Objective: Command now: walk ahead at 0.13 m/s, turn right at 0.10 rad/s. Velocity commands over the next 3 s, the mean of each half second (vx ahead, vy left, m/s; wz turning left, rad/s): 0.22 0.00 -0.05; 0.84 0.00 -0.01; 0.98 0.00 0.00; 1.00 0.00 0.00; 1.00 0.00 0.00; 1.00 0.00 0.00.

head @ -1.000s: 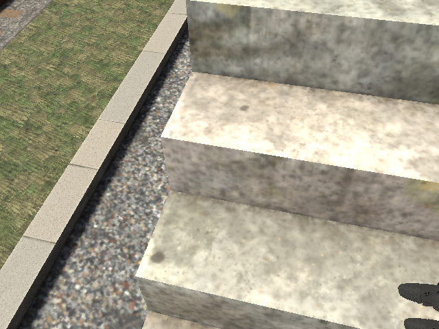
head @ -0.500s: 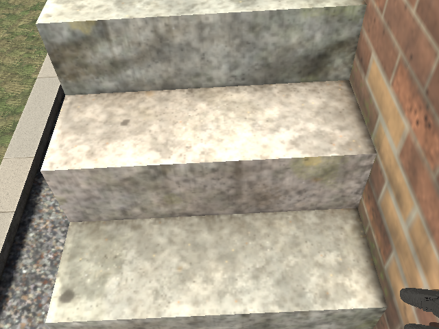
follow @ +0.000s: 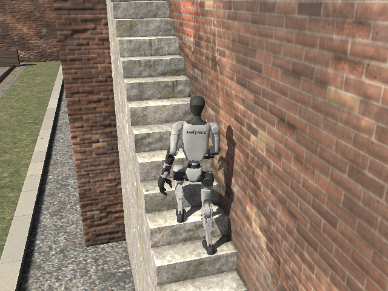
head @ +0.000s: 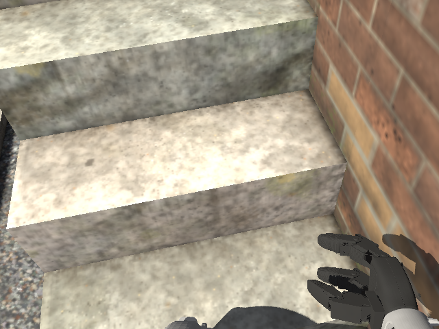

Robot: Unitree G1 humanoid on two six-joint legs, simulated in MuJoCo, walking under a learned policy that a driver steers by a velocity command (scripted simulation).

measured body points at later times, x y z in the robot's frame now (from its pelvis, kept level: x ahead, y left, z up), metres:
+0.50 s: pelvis +0.02 +0.06 +0.09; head +0.01 +0.05 +0.54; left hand +0.03 +0.34 -0.04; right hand +0.24 -0.18 +0.02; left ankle +0.14 +0.12 -0.56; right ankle -0.06 -0.10 -0.46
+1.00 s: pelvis +0.09 +0.08 +0.07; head +0.08 +0.07 +0.51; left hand +0.19 +0.34 -0.05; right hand +0.26 -0.14 -0.03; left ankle +0.14 +0.15 -0.56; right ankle -0.03 -0.05 -0.57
